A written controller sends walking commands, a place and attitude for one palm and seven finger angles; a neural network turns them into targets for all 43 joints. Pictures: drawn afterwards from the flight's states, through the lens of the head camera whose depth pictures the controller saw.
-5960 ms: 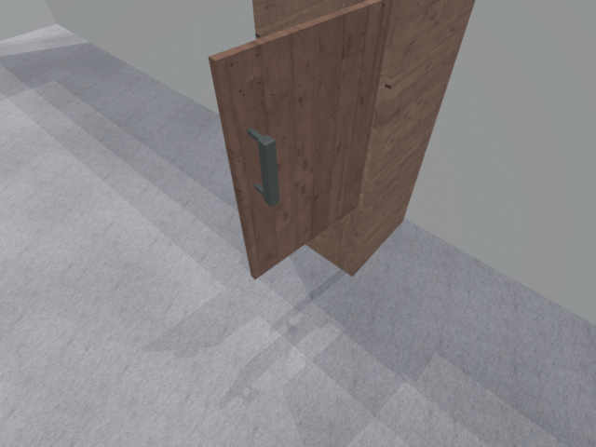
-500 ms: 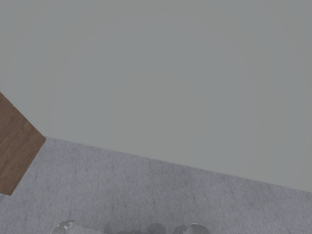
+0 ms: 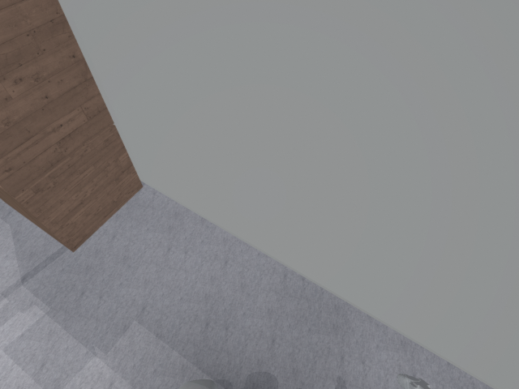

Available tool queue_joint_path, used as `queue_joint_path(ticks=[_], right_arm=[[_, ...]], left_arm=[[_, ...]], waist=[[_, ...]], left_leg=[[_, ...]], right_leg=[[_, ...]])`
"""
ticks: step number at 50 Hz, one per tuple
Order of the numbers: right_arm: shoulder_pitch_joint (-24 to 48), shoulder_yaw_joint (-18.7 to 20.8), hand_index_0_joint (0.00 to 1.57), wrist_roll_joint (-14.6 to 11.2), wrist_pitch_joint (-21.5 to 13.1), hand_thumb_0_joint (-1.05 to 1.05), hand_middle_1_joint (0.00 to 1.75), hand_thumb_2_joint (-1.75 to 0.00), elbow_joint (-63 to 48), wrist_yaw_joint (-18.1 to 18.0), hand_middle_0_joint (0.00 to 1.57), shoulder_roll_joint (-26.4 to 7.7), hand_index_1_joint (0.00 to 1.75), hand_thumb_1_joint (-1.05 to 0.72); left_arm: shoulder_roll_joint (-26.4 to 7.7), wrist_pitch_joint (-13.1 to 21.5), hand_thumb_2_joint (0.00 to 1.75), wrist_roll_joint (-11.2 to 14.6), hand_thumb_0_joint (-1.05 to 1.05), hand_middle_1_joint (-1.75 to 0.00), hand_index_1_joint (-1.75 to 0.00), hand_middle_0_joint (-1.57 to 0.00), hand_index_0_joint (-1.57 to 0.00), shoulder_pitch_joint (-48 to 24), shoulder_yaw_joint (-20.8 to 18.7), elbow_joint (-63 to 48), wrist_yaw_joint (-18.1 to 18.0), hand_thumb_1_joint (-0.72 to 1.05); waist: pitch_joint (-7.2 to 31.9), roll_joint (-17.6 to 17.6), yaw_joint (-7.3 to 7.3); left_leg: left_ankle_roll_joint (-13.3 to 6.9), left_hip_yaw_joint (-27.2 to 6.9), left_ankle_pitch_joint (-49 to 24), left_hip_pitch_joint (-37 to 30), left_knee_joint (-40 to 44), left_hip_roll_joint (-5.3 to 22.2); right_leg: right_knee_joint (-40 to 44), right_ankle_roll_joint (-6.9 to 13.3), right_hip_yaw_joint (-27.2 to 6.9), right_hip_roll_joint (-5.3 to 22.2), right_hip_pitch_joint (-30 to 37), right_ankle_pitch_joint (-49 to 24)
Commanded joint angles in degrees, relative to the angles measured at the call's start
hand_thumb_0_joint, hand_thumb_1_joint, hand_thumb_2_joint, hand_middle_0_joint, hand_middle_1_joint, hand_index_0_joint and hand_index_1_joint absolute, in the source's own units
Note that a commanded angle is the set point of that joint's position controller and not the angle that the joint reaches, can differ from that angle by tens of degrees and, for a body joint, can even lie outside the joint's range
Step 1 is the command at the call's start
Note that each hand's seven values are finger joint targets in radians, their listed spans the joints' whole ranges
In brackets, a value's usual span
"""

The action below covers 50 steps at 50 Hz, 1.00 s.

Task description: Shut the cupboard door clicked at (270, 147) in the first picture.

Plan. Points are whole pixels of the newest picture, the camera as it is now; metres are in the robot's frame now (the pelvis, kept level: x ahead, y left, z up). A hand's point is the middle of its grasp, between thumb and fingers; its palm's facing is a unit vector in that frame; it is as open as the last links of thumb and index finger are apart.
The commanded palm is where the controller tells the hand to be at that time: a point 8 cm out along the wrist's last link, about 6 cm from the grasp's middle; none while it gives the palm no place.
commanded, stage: turn to face it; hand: left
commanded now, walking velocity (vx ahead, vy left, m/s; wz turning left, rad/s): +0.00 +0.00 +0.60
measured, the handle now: out of the picture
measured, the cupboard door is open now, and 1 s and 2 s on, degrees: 83 83 83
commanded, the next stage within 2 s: take the last steps up to it in 1.32 s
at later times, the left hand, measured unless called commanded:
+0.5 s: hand out of the picture +0.05 +0.16 -0.13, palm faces +0.27 -0.92 -0.29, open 7.4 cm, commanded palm none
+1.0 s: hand out of the picture -0.01 +0.19 -0.14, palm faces +0.57 -0.77 -0.28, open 7.4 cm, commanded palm none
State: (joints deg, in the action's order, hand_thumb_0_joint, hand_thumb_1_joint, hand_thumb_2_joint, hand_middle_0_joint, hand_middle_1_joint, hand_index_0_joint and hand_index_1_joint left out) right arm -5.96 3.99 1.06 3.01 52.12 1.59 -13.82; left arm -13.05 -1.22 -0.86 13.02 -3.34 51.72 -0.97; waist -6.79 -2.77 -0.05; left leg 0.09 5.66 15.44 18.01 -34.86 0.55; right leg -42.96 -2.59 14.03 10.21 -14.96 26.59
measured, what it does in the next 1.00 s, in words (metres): steps on the spot, turning left: right foot, then left foot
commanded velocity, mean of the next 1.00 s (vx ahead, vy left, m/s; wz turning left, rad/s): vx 0.00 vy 0.00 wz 0.58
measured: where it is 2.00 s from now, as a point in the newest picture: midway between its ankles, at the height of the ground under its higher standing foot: outside the picture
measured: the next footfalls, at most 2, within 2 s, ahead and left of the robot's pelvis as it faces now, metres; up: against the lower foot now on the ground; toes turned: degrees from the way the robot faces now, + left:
right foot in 0.36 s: +0.07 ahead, -0.16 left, +0.00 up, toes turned +8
left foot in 0.74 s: +0.01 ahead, +0.09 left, +0.00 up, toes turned +31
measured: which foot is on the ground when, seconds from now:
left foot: down 0.00-0.36, up 0.38-0.72, down 0.74-1.00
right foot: up 0.00-0.34, down 0.36-0.72, up 0.74-1.00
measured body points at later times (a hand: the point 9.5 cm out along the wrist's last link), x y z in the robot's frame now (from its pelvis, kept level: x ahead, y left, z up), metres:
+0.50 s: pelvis +0.02 -0.05 +0.02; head +0.07 -0.07 +0.46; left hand +0.03 +0.21 -0.11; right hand +0.16 -0.29 -0.14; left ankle -0.04 +0.08 -0.64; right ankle +0.03 -0.16 -0.72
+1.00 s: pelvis +0.04 -0.05 +0.01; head +0.07 -0.02 +0.46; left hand -0.04 +0.23 -0.12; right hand +0.25 -0.21 -0.13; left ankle -0.02 +0.07 -0.72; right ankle +0.12 -0.18 -0.68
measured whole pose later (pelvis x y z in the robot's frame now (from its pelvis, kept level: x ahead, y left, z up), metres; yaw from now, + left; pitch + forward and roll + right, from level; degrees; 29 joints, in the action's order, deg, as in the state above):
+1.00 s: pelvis +0.04 -0.05 +0.01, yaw +34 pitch +1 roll +0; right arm -8.7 3.1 1.7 2.7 53.1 0.1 -12.5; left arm -14.8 -3.2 -0.8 8.4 -4.0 50.9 -0.7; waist -5.5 -0.1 0.1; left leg 0.1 -3.0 14.5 16.1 -30.1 -0.2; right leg -51.4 -4.5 0.9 4.6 -24.3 25.6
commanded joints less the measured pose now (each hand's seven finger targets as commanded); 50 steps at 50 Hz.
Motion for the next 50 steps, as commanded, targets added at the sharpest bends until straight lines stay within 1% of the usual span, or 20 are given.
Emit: queue_joint_path(ticks=[1,5,8,12,15,16,17,18,19,21,23,31,34,35,36,37,38,40,43,50], right_arm=[[-12.0,3.3,0.2,0.3,-1.3,0.0,0.3,-0.9,-0.8,-1.6,0.2,-15.0,0.3,-0.9],[-3.0,1.8,0.2,0.3,-1.9,0.0,0.3,-0.9,-3.2,-2.4,0.2,-10.4,0.3,-0.9],[-3.4,2.0,0.2,0.4,-2.0,0.0,0.3,-0.9,-3.2,-2.3,0.2,-10.9,0.3,-0.9],[-2.7,2.6,0.2,0.6,-1.3,0.0,0.3,-0.9,-3.4,-1.9,0.2,-11.4,0.3,-0.9],[-0.1,2.9,0.2,0.2,-0.9,0.0,0.3,-0.9,-4.3,-1.8,0.2,-11.1,0.3,-0.9],[0.5,2.8,0.2,-0.2,-0.9,0.0,0.3,-0.9,-4.8,-1.7,0.2,-9.8,0.3,-0.9],[0.1,2.4,0.2,-0.9,-0.9,0.0,0.3,-0.9,-5.8,-1.3,0.2,-6.1,0.3,-0.9],[1.5,2.3,0.2,-0.7,-1.0,0.0,0.3,-0.9,-6.8,-1.1,0.2,-5.3,0.3,-0.9],[0.7,2.4,0.2,-0.3,-0.8,0.0,0.3,-0.9,-6.1,-0.8,0.2,-6.8,0.3,-0.9],[-1.0,2.6,0.2,0.0,0.2,0.0,0.3,-0.9,-3.4,-0.5,0.2,-5.9,0.3,-0.9],[-1.2,1.8,0.2,-0.2,0.4,0.0,0.3,-0.9,-3.1,0.0,0.2,-4.2,0.3,-0.9],[3.7,0.2,0.2,-0.6,-0.4,0.0,0.3,-0.9,-4.3,0.3,0.2,-1.9,0.3,-0.9],[-1.3,0.6,0.2,-0.4,-1.1,0.0,0.3,-0.9,-3.3,0.1,0.2,-3.6,0.3,-0.9],[-5.4,1.3,0.2,-0.2,-1.5,0.0,0.3,-0.9,-2.3,-0.1,0.2,-5.9,0.3,-0.9],[-9.4,2.9,0.2,0.4,-2.1,0.0,0.3,-0.9,-1.7,-0.5,0.2,-12.8,0.3,-0.9],[-13.4,3.7,0.2,0.0,-1.6,0.0,0.3,-0.9,-0.8,-1.1,0.2,-16.1,0.3,-0.9],[-13.1,3.4,0.2,0.2,-1.3,0.0,0.3,-0.9,-0.5,-1.4,0.2,-15.6,0.3,-0.9],[-6.7,2.7,0.2,0.5,-1.6,0.0,0.3,-0.9,-2.1,-2.3,0.2,-12.5,0.3,-0.9],[-2.7,1.8,0.2,0.5,-2.1,0.0,0.3,-0.9,-2.9,-2.4,0.2,-10.3,0.3,-0.9],[-1.4,2.5,0.2,0.6,-1.2,0.0,0.3,-0.9,-3.2,-2.0,0.2,-11.1,0.3,-0.9]], left_arm=[[-6.5,-0.2,0.9,-0.1,0.0,-0.3,-0.3,-0.2,-0.2,-6.4,-1.5,-7.9,-0.4,0.9],[-6.1,-0.9,0.9,-0.3,0.0,-0.3,-0.3,-0.2,-0.2,-4.2,-1.9,-4.4,0.4,0.9],[-5.6,-0.8,0.9,-0.1,0.0,-0.3,-0.3,-0.2,-0.2,-3.9,-1.7,-4.3,0.5,0.9],[-5.1,-0.6,0.9,0.0,0.0,-0.3,-0.3,-0.2,-0.2,-4.4,-1.4,-5.1,0.3,0.9],[-5.4,0.2,0.9,0.2,0.0,-0.3,-0.3,-0.2,-0.2,0.5,-1.7,-4.2,0.1,0.9],[-7.0,0.8,0.9,0.1,0.0,-0.3,-0.3,-0.2,-0.2,3.0,-2.1,-3.6,-0.2,0.9],[-12.2,1.6,0.9,-0.8,0.0,-0.3,-0.3,-0.2,-0.2,5.0,-3.2,-3.5,-0.7,0.9],[-15.3,1.7,0.9,-1.0,0.0,-0.3,-0.3,-0.2,-0.2,4.4,-3.4,-4.0,-1.0,0.9],[-13.4,1.7,0.9,-0.6,0.0,-0.3,-0.3,-0.2,-0.2,2.3,-2.6,-4.4,-1.2,0.9],[-8.6,1.9,0.9,-0.2,0.0,-0.3,-0.3,-0.2,-0.2,-3.2,-1.4,-5.5,-1.2,0.9],[-7.3,2.0,0.9,-0.3,0.0,-0.3,-0.3,-0.2,-0.2,-3.4,-1.2,-5.7,-1.3,0.9],[-10.9,1.9,0.9,-0.8,0.0,-0.3,-0.3,-0.2,-0.2,3.8,-2.8,-2.9,-1.1,0.9],[-11.5,1.7,0.9,-0.3,0.0,-0.3,-0.3,-0.2,-0.2,2.0,-3.3,-2.8,-0.6,0.9],[-10.8,1.5,0.9,0.2,0.0,-0.3,-0.3,-0.2,-0.2,1.1,-3.2,-3.2,-0.4,0.9],[-7.0,1.1,0.9,0.7,0.0,-0.3,-0.3,-0.2,-0.2,0.6,-2.5,-5.1,0.1,0.9],[-4.9,0.7,0.9,0.5,0.0,-0.3,-0.3,-0.2,-0.2,-4.1,-1.1,-7.3,-0.1,0.9],[-6.4,0.1,0.9,0.2,0.0,-0.3,-0.3,-0.2,-0.2,-5.5,-1.3,-8.0,-0.4,0.9],[-5.9,-0.5,0.9,-0.1,0.0,-0.3,-0.3,-0.2,-0.2,-6.8,-1.9,-6.0,-0.3,0.9],[-5.7,-0.8,0.9,-0.2,0.0,-0.3,-0.3,-0.2,-0.2,-3.7,-1.8,-4.1,0.5,0.9],[-4.7,-0.2,0.9,0.2,0.0,-0.3,-0.3,-0.2,-0.2,-1.8,-1.2,-4.2,0.3,0.9]], waist=[[13.5,11.6,-5.62],[7.4,12.5,-1.07],[8.8,9.9,-0.92],[8.3,11.8,-1.05],[9.4,12.2,1.24],[10.4,8.0,2.73],[11.5,-6.8,3.75],[9.5,-15.9,4.22],[8.2,-10.9,2.65],[5.8,-10.3,-0.65],[6.3,-9.7,-1.1],[9.0,-8.8,2.86],[10.6,-6.9,-0.2],[12.9,-1.9,-2.8],[15.6,15.2,-4.9],[15.5,19.8,-6.59],[14.7,12.7,-6.03],[9.5,14.1,-3.5],[7.8,11.8,-0.75],[8.7,12.7,0.07]], left_leg=[[-14.3,-25.4,-29.9,-17.2,13.5,22.9],[-8.7,-18.7,-18.3,-7.3,16.0,13.3],[-9.0,-19.2,-17.0,-8.0,15.8,12.4],[-8.8,-21.5,-12.1,-4.5,14.8,11.1],[-6.9,-22.0,-13.3,0.4,10.2,8.7],[-4.5,-20.4,-9.9,4.6,6.0,6.0],[-0.3,-13.4,3.9,14.4,-5.7,-1.1],[2.3,-7.4,20.3,17.3,-21.3,-5.0],[1.6,-10.5,18.7,16.0,-30.7,-1.8],[2.8,-9.3,11.5,16.2,-37.1,0.3],[3.7,-6.6,9.4,15.6,-33.4,0.8],[3.2,0.4,10.4,7.8,-8.4,0.0],[1.9,1.9,0.6,-2.7,4.5,-1.1],[0.7,-0.6,-8.7,-11.9,10.3,0.5],[-6.1,-20.7,-27.2,-22.3,12.2,15.4],[-12.8,-29.7,-44.4,-22.5,12.5,23.3],[-15.0,-27.0,-37.6,-19.7,12.3,24.4],[-11.7,-24.0,-23.0,-10.9,15.1,17.5],[-8.8,-18.7,-20.4,-7.5,15.3,12.6],[-8.5,-21.1,-15.3,-2.8,12.5,10.5]], right_leg=[[-25.1,-1.2,-12.8,-2.1,-18.9,9.1],[-23.0,-1.8,-14.1,-3.6,-16.2,-2.5],[-15.9,-1.9,-13.7,-5.0,-13.7,-2.1],[-3.5,-1.6,-12.1,-7.5,-7.1,-1.1],[10.1,-1.1,-10.8,-9.4,3.4,-8.0],[18.7,-0.7,-12.3,-7.4,10.1,-12.9],[27.1,2.8,-26.0,5.5,17.7,-12.4],[29.1,9.8,-37.2,18.3,12.7,-20.5],[27.3,12.0,-32.3,17.6,7.5,-22.1],[25.1,9.9,-23.2,10.3,5.2,-27.9],[22.5,8.5,-14.9,7.7,8.2,-37.9],[16.6,8.9,-9.4,10.8,15.3,-48.0],[9.3,5.5,-5.7,10.0,10.7,-45.0],[1.3,3.0,-3.8,8.7,4.9,-39.9],[-12.2,-1.4,-2.0,0.6,-11.0,-8.6],[-21.1,-2.3,-7.8,-3.2,-18.3,12.5],[-24.1,-1.4,-12.4,-1.9,-18.6,11.4],[-24.8,-1.8,-14.1,-2.1,-18.7,3.4],[-20.6,-2.0,-13.7,-3.8,-15.2,-1.9],[1.8,-1.5,-10.7,-8.6,-2.5,-2.9]])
